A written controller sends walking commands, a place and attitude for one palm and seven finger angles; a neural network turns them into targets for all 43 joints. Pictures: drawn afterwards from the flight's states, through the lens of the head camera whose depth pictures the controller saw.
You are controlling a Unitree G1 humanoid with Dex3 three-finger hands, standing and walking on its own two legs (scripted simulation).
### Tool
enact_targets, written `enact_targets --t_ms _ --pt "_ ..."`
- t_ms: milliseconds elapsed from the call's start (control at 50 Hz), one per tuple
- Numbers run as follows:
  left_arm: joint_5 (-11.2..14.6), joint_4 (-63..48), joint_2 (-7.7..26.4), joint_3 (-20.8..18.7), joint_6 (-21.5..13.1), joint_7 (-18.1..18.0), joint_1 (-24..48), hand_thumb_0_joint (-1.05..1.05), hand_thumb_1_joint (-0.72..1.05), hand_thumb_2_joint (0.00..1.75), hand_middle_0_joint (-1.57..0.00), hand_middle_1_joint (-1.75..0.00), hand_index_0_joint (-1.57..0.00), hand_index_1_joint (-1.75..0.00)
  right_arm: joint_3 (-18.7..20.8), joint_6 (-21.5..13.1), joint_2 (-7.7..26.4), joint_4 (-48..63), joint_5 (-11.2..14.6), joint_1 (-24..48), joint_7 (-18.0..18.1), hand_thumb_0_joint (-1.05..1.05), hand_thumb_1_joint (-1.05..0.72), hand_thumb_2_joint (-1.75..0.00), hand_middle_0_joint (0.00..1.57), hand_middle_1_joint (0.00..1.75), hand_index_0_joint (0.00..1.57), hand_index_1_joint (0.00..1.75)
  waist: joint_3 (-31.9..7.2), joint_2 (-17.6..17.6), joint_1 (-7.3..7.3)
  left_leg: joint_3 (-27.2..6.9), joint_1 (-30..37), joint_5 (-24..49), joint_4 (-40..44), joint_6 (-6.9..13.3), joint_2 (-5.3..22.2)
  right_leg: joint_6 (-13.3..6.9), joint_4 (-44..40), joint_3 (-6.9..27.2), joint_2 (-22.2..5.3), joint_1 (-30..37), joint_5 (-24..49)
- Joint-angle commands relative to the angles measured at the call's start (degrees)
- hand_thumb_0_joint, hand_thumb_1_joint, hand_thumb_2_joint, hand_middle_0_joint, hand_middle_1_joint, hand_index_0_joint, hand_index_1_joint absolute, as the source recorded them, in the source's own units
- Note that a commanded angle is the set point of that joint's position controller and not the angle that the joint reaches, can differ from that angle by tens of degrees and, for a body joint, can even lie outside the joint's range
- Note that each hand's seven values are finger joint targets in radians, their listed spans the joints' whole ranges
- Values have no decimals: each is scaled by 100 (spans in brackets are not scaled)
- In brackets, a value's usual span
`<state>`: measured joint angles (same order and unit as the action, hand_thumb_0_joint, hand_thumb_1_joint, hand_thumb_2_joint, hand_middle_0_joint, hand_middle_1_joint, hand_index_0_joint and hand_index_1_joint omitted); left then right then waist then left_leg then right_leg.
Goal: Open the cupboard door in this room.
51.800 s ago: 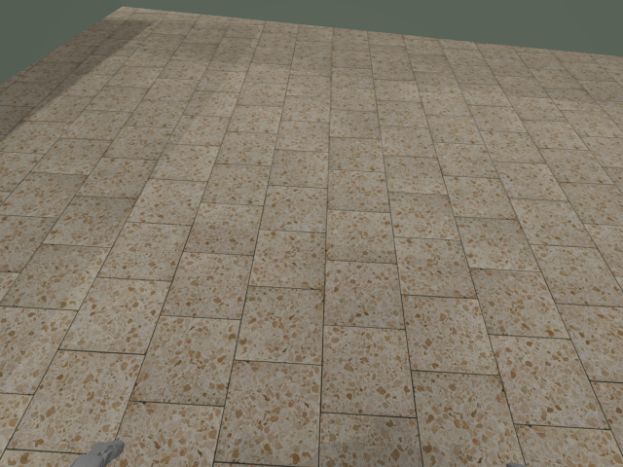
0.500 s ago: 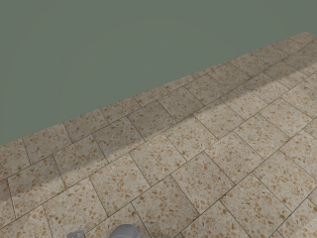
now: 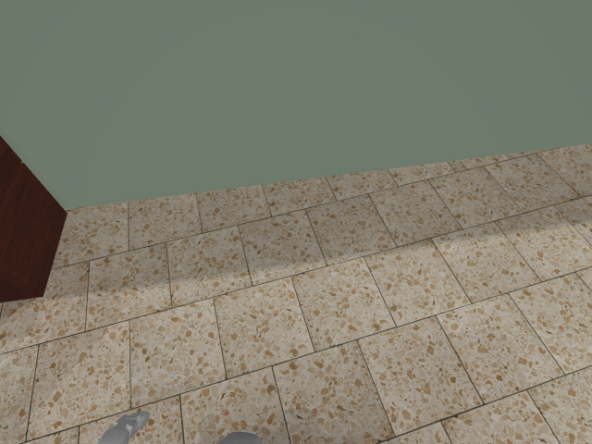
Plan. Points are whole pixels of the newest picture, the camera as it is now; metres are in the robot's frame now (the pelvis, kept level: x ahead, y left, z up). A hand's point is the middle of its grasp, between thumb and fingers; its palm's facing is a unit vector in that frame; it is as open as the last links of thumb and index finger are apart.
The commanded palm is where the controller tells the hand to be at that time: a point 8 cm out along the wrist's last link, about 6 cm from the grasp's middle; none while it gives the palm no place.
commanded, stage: turn to face it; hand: left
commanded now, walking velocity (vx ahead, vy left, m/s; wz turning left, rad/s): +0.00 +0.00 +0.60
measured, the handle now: out of the picture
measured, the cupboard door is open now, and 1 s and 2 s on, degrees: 51 51 51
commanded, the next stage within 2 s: take the last steps up to it in 1.60 s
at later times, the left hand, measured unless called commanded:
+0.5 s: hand out of the picture +0.02 +0.23 -0.16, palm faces +0.34 -0.91 -0.24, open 7.4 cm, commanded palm none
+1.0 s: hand out of the picture -0.04 +0.16 -0.17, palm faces +0.60 -0.77 -0.21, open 7.4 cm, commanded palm none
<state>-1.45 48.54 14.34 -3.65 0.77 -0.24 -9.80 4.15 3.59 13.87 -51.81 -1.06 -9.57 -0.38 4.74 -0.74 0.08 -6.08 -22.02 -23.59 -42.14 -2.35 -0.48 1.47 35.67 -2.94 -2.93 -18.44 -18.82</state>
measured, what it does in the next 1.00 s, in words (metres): steps on the spot, turning left: left foot, then right foot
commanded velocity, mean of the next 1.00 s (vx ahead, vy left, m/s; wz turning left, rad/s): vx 0.00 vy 0.00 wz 0.60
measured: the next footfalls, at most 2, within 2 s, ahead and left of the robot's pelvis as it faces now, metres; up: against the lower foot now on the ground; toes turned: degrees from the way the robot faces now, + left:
left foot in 0.32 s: +0.03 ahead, +0.12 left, +0.00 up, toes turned +17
right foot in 0.66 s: +0.11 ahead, -0.13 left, +0.00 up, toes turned +21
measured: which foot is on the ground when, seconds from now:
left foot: up 0.00-0.30, down 0.32-0.66, up 0.68-1.00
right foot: down 0.00-0.30, up 0.32-0.64, down 0.66-1.00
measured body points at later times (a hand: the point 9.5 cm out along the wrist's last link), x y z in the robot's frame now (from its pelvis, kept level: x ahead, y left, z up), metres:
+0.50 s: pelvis +0.01 +0.00 +0.01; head +0.05 +0.04 +0.46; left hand +0.00 +0.28 -0.14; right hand +0.19 -0.21 -0.11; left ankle -0.01 +0.11 -0.72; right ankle +0.04 -0.15 -0.66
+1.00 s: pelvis +0.03 -0.03 +0.00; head +0.06 +0.02 +0.45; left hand -0.07 +0.21 -0.15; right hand +0.28 -0.18 -0.12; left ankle -0.02 +0.07 -0.72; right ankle +0.08 -0.15 -0.72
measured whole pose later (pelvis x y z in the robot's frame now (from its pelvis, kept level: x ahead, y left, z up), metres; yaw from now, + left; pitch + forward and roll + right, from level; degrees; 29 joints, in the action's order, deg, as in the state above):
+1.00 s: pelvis +0.03 -0.03 +0.00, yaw +37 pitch +0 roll +1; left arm -1.6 50.3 12.8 -2.7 0.7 -0.3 -13.9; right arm 4.0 3.3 13.9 -51.6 -0.8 -6.7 -1.9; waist 6.2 3.4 0.4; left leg 4.8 -17.9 -18.3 -35.5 -2.6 0.6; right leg 2.1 35.6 -13.4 -9.2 -12.8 -21.4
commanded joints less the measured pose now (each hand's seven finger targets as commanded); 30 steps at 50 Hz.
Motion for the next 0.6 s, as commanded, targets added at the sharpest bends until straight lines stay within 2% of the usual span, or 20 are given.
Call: enact_targets --t_ms 0,40,80,120,160,180,220,240,260,280,300,320,340,360,380,400,440,520,560,580 --pt "-10 -354 984 -228 -99 -172 -287 0 90 90 -20 -30 -20 -30 228 -111 620 634 10 437 -51 0 -90 -90 20 30 20 30 -412 1491 101 225 -1246 -643 -2801 42 160 -976 -2063 1760 -2102 739 889" --pt "15 -396 771 -122 -98 -151 -49 0 90 90 -20 -30 -20 -30 189 -71 574 470 6 318 -103 0 -90 -90 20 30 20 30 -425 1500 -54 468 -1118 -247 -2792 -97 268 -812 -1740 714 -1649 827 1940" --pt "-18 -363 765 -143 -111 -154 -163 0 90 90 -20 -30 -20 -30 136 -59 387 477 39 431 -148 0 -90 -90 20 30 20 30 -460 1327 -1 741 -850 -241 -1978 -159 239 -733 -1586 233 -1565 1018 2572" --pt "-23 -281 882 -182 -121 -157 -419 0 90 90 -20 -30 -20 -30 74 -84 287 500 49 599 -163 0 -90 -90 20 30 20 30 -615 1121 145 968 -646 -237 -1078 -178 194 -744 -1371 69 -1617 1425 3032" --pt "-31 -185 999 -214 -115 -147 -660 0 90 90 -20 -30 -20 -30 31 -123 240 545 59 725 -166 0 -90 -90 20 30 20 30 -683 1173 288 1146 -440 -281 -441 -138 106 -773 -1161 40 -1706 1644 3424" --pt "-50 -129 1024 -237 -113 -146 -694 0 90 90 -20 -30 -20 -30 29 -146 228 559 69 725 -164 0 -90 -90 20 30 20 30 -691 1234 303 1181 -306 -304 -115 -100 97 -765 -1041 30 -1770 1681 3511" --pt "-15 -117 1077 -270 -102 -122 -664 0 90 90 -20 -30 -20 -30 24 -183 304 509 63 476 -137 0 -90 -90 20 30 20 30 -797 1168 175 1255 201 177 671 -32 31 -620 -685 -117 -1760 1556 3543" --pt "25 -133 1064 -281 -92 -103 -567 0 90 90 -20 -30 -20 -30 50 -209 397 447 52 211 -130 0 -90 -90 20 30 20 30 -905 1101 5 1224 733 791 1264 18 25 -423 -362 -325 -1676 1264 3205" --pt "72 -192 942 -261 -65 -85 -483 0 90 90 -20 -30 -20 -30 126 -252 690 342 32 -168 -118 0 -90 -90 20 30 20 30 -1103 464 -227 874 1676 1661 1834 148 302 -149 394 -558 -1522 593 2524" --pt "104 -384 548 -173 -35 -42 -391 0 90 90 -20 -30 -20 -30 299 -291 1323 317 -19 -524 -83 0 -90 -90 20 30 20 30 -1292 -1325 -436 -1163 2613 3406 2037 823 1796 320 1711 -788 -688 -1016 -447" --pt "75 -584 397 -76 21 -67 46 0 90 90 -20 -30 -20 -30 365 -244 1635 205 -7 -928 1 0 -90 -90 20 30 20 30 -1286 -1587 -625 -1939 2613 5184 1991 1583 2521 385 2604 -195 -377 -1720 -2048" --pt "56 -652 554 -99 60 -87 198 0 90 90 -20 -30 -20 -30 333 -227 1614 183 -34 -943 38 0 -90 -90 20 30 20 30 -1173 -917 -595 -1606 2254 4492 1943 1772 2559 301 3028 184 -487 -1661 -1789" --pt "37 -563 515 -127 84 -94 301 0 90 90 -20 -30 -20 -30 274 -265 1384 254 -40 -662 82 0 -90 -90 20 30 20 30 -972 -877 -485 -1439 1826 3794 2100 1602 2128 301 3063 234 -464 -1659 -1394" --pt "39 -424 493 -154 105 -79 202 0 90 90 -20 -30 -20 -30 240 -270 1269 338 -43 -272 125 0 -90 -90 20 30 20 30 -781 -1129 -307 -1213 1511 3378 2135 1425 1816 314 3078 320 -446 -1588 -1044" --pt "31 -340 523 -150 123 -43 107 0 90 90 -20 -30 -20 -30 187 -278 1162 408 -37 0 135 0 -90 -90 20 30 20 30 -628 -1120 -181 -883 1246 3121 2173 1233 1603 338 3041 347 -436 -1467 -726" --pt "36 -283 509 -156 139 -18 24 0 90 90 -20 -30 -20 -30 154 -286 1080 423 -37 91 139 0 -90 -90 20 30 20 30 -531 -1086 -103 -727 1100 3002 2230 1131 1446 349 2916 315 -378 -1340 -562" --pt "51 -241 461 -145 139 -3 -54 0 90 90 -20 -30 -20 -30 150 -298 1068 405 -34 36 135 0 -90 -90 20 30 20 30 -628 -831 -65 -683 1191 2930 2216 1091 1315 353 2470 239 -252 -1140 -508" --pt "71 -310 390 -118 115 -7 9 0 90 90 -20 -30 -20 -30 214 -247 1141 409 -62 68 102 0 -90 -90 20 30 20 30 -662 -839 -90 -915 865 2199 2191 1092 1219 314 1217 88 5 -462 -601" --pt "89 -275 388 -115 75 -19 -221 0 90 90 -20 -30 -20 -30 240 -214 1178 448 -53 178 91 0 -90 -90 20 30 20 30 -732 -867 -1 -1091 590 2224 1984 1049 1156 278 453 12 169 149 -377" --pt "88 -236 443 -132 38 -25 -438 0 90 90 -20 -30 -20 -30 249 -206 1162 487 -25 289 82 0 -90 -90 20 30 20 30 -730 -845 118 -1051 338 2166 1796 951 1041 262 -100 -9 223 593 -18"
